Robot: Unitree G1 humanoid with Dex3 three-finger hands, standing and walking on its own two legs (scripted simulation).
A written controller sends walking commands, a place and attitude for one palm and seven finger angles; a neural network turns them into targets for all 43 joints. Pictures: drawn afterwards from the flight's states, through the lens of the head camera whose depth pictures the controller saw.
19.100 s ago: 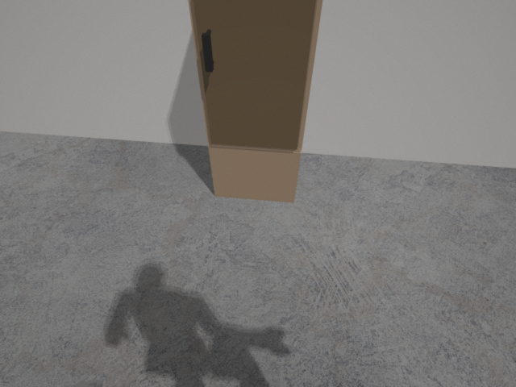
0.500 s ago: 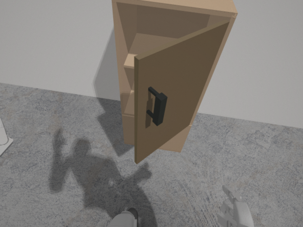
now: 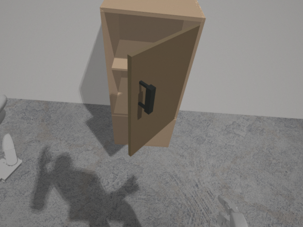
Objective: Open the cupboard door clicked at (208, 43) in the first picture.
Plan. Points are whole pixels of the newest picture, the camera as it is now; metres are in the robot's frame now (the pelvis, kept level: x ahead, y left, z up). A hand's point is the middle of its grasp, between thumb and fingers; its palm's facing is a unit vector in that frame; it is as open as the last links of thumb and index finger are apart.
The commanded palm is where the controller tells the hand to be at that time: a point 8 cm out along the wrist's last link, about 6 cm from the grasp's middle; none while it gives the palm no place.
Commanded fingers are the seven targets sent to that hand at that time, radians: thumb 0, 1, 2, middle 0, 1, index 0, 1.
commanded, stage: stop stepping back and stand still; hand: left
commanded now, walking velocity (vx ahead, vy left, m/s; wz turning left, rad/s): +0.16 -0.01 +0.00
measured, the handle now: (145, 97) +0.55 +0.04 +0.02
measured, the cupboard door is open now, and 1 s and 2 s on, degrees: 48 48 48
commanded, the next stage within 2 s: let the arm hang, fingers relaxed in 0.54 s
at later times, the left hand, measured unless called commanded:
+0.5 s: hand (16, 159) +0.20 +0.26 +0.16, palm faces +0.41 -0.78 -0.48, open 7.4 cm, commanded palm +0.13 +0.30 +0.16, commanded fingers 0.00 0.90 0.90 -0.20 -0.30 -0.20 -0.30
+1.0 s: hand out of the picture -0.02 +0.18 -0.20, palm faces +0.07 -0.98 -0.18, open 7.0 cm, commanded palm none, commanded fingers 0.00 0.90 0.90 -0.20 -0.30 -0.20 -0.30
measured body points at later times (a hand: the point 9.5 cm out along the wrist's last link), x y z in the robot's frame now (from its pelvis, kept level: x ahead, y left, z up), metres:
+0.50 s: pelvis -0.01 +0.01 -0.02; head -0.01 +0.01 +0.43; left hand +0.17 +0.30 +0.18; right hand +0.13 -0.23 -0.11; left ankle +0.03 +0.14 -0.75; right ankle -0.05 -0.08 -0.75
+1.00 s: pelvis -0.03 +0.00 -0.02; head -0.01 +0.02 +0.43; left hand -0.02 +0.23 -0.18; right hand +0.02 -0.24 -0.16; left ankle +0.03 +0.14 -0.75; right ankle -0.05 -0.08 -0.75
